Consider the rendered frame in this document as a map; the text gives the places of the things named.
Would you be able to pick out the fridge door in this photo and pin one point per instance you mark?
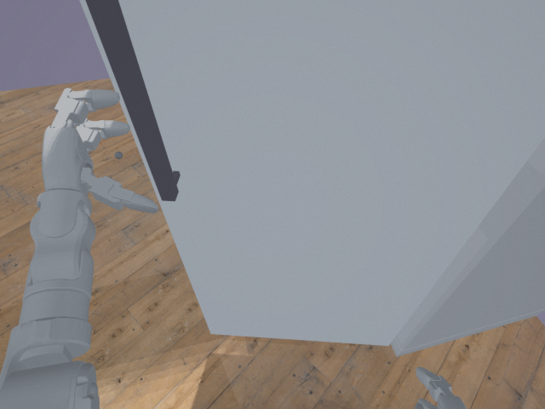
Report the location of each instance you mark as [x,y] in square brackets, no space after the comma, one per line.
[335,155]

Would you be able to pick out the robot left upper arm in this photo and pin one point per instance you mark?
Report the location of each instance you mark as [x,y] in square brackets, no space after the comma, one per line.
[70,385]

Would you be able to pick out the left robot forearm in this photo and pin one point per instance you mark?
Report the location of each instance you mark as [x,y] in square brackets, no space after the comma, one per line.
[53,326]

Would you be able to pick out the right robot hand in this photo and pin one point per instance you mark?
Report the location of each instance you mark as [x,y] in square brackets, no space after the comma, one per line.
[439,389]

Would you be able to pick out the handle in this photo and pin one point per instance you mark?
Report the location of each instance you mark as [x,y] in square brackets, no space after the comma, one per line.
[111,27]

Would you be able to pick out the left robot hand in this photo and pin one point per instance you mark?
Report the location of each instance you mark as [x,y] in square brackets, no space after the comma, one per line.
[66,150]

